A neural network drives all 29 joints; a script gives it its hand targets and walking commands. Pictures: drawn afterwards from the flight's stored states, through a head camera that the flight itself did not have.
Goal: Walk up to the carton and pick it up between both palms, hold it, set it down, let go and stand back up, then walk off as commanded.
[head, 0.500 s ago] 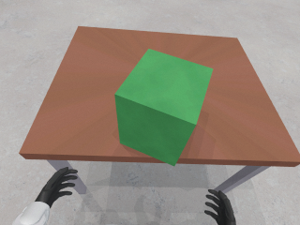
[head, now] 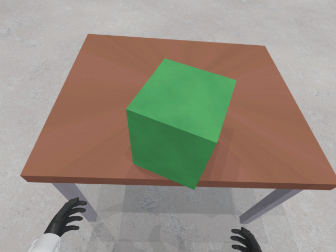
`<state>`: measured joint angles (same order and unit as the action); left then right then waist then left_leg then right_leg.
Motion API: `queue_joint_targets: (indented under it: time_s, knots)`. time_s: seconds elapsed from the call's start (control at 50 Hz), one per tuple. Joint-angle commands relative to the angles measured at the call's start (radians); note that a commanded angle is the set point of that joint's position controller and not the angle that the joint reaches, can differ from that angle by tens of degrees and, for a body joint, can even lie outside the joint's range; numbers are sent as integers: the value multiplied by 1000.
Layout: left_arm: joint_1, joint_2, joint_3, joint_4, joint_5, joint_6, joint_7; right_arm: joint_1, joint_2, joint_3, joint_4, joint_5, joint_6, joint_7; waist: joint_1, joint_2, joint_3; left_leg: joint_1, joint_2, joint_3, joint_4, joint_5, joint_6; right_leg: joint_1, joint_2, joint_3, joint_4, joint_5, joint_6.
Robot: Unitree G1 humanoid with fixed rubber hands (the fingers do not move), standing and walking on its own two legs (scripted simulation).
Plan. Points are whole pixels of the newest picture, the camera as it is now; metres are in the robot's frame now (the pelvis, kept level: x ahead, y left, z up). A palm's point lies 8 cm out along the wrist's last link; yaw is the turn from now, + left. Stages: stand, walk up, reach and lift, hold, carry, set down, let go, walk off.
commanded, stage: stand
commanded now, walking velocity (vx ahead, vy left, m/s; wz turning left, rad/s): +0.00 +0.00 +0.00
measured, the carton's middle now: (180, 126) +0.42 +0.00 +0.02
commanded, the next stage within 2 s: walk off in 0.60 s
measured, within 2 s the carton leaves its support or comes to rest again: neither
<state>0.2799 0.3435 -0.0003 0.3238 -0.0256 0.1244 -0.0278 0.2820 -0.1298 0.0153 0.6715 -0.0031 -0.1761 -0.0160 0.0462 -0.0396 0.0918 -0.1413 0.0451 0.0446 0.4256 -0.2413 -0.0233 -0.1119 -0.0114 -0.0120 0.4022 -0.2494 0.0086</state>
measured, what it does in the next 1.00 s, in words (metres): stands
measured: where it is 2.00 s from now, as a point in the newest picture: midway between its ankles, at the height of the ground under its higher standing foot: outside the picture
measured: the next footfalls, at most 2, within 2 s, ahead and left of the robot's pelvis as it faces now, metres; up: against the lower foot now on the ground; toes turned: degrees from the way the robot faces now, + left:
left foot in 1.64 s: -0.24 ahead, +0.01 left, +0.00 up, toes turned +2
right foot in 1.88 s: -0.32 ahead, -0.21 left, +0.00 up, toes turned +9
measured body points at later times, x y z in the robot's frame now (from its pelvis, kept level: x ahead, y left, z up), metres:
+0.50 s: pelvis +0.01 +0.00 +0.00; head +0.01 +0.01 +0.45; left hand +0.12 +0.29 -0.10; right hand +0.10 -0.26 -0.12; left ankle -0.01 +0.13 -0.74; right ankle -0.02 -0.13 -0.74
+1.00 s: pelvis -0.04 -0.02 -0.01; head -0.01 -0.03 +0.43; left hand +0.07 +0.27 -0.11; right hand +0.05 -0.28 -0.15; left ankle -0.01 +0.13 -0.74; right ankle -0.04 -0.12 -0.70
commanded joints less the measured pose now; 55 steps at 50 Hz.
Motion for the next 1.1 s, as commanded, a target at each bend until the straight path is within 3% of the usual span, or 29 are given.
queue_joint_targets:
  time_s: [0.0,0.06,0.12,0.2,0.22,0.24,0.28,0.32,0.36,0.38,0.46,0.48,0.64,0.68,0.72,0.76,0.78,0.82,0.84,0.86,0.88,0.9,0.92,0.96,0.98,1.02,1.04,1.06,1.08]
  knots:
    - [-7,180,89,114,66,-121,27,-100,-341,-107,14,-44,72,9,-31,151,-178,-115,27,-54,-44,103,34,53,-116,75,8,129,-40]
    - [-35,192,96,150,71,-151,17,-116,-323,-84,42,-34,75,16,-47,146,-124,-132,33,-49,-42,87,42,2,-117,97,1,153,-50]
    - [-21,184,88,204,61,-166,13,-115,-359,-73,85,-35,80,22,-38,193,-160,-103,43,-61,-43,152,48,12,-120,91,15,210,-55]
    - [-21,200,88,252,60,-171,10,-118,-389,-71,127,-25,88,25,-38,166,-151,-62,59,-80,-40,226,47,3,-116,76,9,241,-54]
    - [4,201,85,271,47,-170,13,-123,-407,-75,130,-23,84,24,-30,205,-153,-59,59,-84,-39,237,52,16,-120,83,0,250,-52]
    - [-23,207,89,286,52,-175,17,-124,-406,-77,136,-26,91,18,-42,181,-137,-59,63,-82,-42,262,49,7,-122,74,5,277,-53]
    - [-17,191,79,300,50,-179,19,-133,-393,-68,142,-26,87,17,-35,220,-161,-41,65,-84,-36,306,49,21,-120,68,3,299,-48]
    - [-25,223,84,327,48,-182,22,-108,-388,-66,153,-21,91,17,-43,207,-174,-28,65,-81,-38,358,51,32,-118,71,12,316,-55]
    - [-26,224,84,343,54,-178,20,-115,-407,-73,162,-17,92,14,-49,173,-173,-10,68,-81,-34,350,48,22,-121,68,-1,345,-53]
    - [-15,210,86,340,51,-182,22,-115,-414,-72,166,-25,93,13,-34,166,-150,-18,64,-85,-39,334,53,20,-119,66,-11,321,-48]
    - [-20,212,82,376,46,-184,25,-123,-409,-72,177,-20,103,13,-34,154,-140,-30,65,-79,-45,305,52,23,-127,70,-20,323,-49]
    - [-19,208,80,376,49,-187,26,-125,-405,-66,178,-20,101,13,-36,176,-144,-20,63,-87,-44,279,49,9,-126,71,-20,312,-49]
    - [-52,231,80,417,47,-184,31,-130,-405,-68,208,-18,110,13,-53,138,-115,-23,69,-89,-71,270,53,0,-120,72,-30,294,-48]
    - [-28,231,78,431,41,-186,33,-107,-394,-61,215,-12,109,14,-48,194,-108,-28,71,-91,-68,290,55,10,-128,91,-47,297,-49]
    - [-32,229,79,438,42,-190,33,-99,-392,-59,219,-11,107,9,-56,141,-105,-23,68,-99,-72,276,56,11,-129,82,-41,322,-48]
    - [-52,212,76,444,41,-188,33,-133,-404,-65,224,-16,108,13,-42,182,-106,-24,69,-93,-71,270,55,13,-126,82,-45,293,-48]
    - [-43,268,103,448,24,-157,42,-67,-473,-109,156,-36,141,7,-61,128,18,-97,63,-120,27,578,70,-100,-122,71,160,498,-91]
    - [-15,246,102,426,23,-139,47,-36,-489,-121,136,-34,151,3,-71,178,-40,-51,124,-161,30,797,139,-143,-65,32,315,397,-76]
    - [-22,233,104,406,24,-128,46,-24,-506,-128,127,-34,158,0,-82,204,-53,-18,174,-215,19,840,197,-203,-22,30,404,281,-60]
    - [-38,216,109,395,31,-117,48,-1,-518,-134,122,-35,161,-1,-102,259,-91,10,244,-294,-2,915,270,-267,35,19,547,-58,-58]
    - [-37,209,106,385,37,-103,46,-7,-544,-139,98,-36,163,-3,-99,303,-94,-36,290,-339,-12,898,324,-295,65,51,668,-305,-57]
    - [-33,211,109,376,42,-98,45,-14,-536,-137,68,-41,164,-6,-97,256,-94,-89,296,-341,-4,817,347,-300,74,81,732,-314,-66]
    - [-6,208,107,374,35,-94,43,-49,-530,-136,41,-41,170,-12,-74,283,-82,-118,300,-322,-2,758,346,-310,58,116,749,-303,-66]
    - [30,213,115,384,33,-90,36,-68,-516,-136,9,-51,176,-18,-60,251,-75,-168,265,-297,24,638,315,-288,43,108,708,-267,-70]
    - [38,214,114,384,34,-95,36,-58,-514,-135,11,-54,180,-16,-60,274,-96,-151,243,-276,49,605,287,-282,28,85,626,-232,-71]
    - [72,217,122,394,41,-100,31,-90,-521,-135,-7,-53,192,-15,-33,277,-92,-195,225,-262,106,533,251,-186,-30,57,377,-165,-69]
    - [138,215,125,426,43,-106,27,-134,-514,-135,-11,-47,202,-13,12,250,-110,-262,173,-211,188,430,198,-44,-41,48,163,-47,-77]
    - [181,246,133,442,54,-114,30,-116,-477,-128,-7,-41,208,-9,26,125,-121,-339,78,-127,327,229,127,67,-77,118,38,87,-80]
    - [188,312,137,434,66,-122,41,-82,-410,-112,-14,-35,220,-9,4,-138,-112,-493,-110,-98,521,-302,82,98,-227,390,0,437,-107]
